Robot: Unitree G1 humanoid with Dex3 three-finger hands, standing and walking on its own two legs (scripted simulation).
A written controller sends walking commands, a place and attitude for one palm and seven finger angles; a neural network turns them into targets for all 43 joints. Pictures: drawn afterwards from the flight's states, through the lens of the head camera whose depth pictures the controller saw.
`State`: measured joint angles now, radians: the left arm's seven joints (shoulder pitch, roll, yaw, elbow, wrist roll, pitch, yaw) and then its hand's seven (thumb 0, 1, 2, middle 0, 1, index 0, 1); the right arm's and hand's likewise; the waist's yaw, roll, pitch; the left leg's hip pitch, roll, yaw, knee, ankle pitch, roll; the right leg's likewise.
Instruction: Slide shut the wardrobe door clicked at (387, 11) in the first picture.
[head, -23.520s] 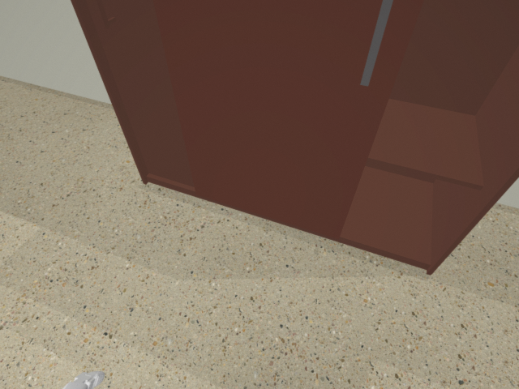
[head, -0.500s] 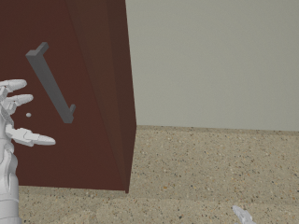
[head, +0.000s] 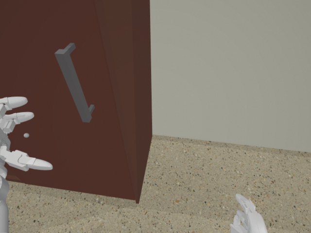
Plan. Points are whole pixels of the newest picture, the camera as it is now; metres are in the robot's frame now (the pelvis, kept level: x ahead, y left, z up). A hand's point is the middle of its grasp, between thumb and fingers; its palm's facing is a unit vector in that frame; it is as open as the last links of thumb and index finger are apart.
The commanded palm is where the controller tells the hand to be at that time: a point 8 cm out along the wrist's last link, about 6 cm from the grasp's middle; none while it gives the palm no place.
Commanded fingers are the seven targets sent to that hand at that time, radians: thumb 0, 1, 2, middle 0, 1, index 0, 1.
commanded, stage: draw the hand back to the body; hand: left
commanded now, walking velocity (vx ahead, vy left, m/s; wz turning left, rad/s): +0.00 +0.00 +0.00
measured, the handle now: (79, 86) +0.41 +0.27 +0.17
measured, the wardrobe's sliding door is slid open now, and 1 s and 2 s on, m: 0.00 0.00 0.00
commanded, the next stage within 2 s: step back with the hand held close in 1.60 s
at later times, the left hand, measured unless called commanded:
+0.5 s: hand (33, 145) +0.22 +0.29 +0.16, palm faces +0.13 -0.99 -0.05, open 14.7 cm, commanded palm +0.18 +0.33 +0.17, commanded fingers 0.00 -0.37 0.29 -0.24 -1.04 -0.24 -1.04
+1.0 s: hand (38, 141) +0.23 +0.28 +0.17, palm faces +0.46 -0.81 -0.36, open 11.0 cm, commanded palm +0.17 +0.32 +0.18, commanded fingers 0.00 0.54 0.73 -0.21 -0.51 -0.21 -0.51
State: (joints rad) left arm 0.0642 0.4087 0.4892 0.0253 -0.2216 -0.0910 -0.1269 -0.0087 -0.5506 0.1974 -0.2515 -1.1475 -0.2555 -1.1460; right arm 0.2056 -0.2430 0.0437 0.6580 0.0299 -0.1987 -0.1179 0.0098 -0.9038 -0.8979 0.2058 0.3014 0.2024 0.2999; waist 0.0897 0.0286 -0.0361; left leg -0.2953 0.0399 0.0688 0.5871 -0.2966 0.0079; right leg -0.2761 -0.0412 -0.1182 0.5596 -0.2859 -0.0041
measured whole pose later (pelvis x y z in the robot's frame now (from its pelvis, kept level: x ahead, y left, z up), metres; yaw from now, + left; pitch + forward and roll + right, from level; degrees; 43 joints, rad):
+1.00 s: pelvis +0.02 +0.02 +0.01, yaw -1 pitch -4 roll -1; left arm 0.37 0.33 0.34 -0.32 -0.07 -0.08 0.12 0.00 0.19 0.56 -0.23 -0.71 -0.23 -0.71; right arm 0.22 -0.23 0.02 0.68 -0.01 -0.18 -0.06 0.01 -0.90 -0.90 0.21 0.30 0.20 0.30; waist 0.08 0.05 0.02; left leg -0.10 0.02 0.10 0.43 -0.27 0.02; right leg -0.09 -0.05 -0.09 0.40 -0.24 0.02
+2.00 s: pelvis +0.00 +0.03 +0.01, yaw -4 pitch +0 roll -1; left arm 0.50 0.38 0.37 -0.43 -0.05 -0.16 0.12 0.02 0.89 0.90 -0.21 -0.30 -0.21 -0.30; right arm 0.18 -0.24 -0.01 0.55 -0.01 -0.05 -0.07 0.01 -0.91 -0.90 0.20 0.30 0.20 0.30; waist 0.02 0.03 0.02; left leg -0.24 0.03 0.15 0.47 -0.24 0.04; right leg -0.24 -0.04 -0.04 0.42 -0.19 0.03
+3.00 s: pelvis -0.19 +0.02 -0.04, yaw +4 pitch -4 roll +2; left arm 0.47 0.41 0.50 -0.57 -0.02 -0.32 0.13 0.01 0.89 0.90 -0.21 -0.30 -0.22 -0.30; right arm 0.20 -0.24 -0.03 0.67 -0.01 -0.11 -0.04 0.01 -0.91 -0.90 0.20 0.30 0.20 0.30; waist 0.04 -0.07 0.07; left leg -0.49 -0.03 0.07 0.92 -0.53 0.01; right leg -0.58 -0.04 0.13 0.73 -0.17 0.06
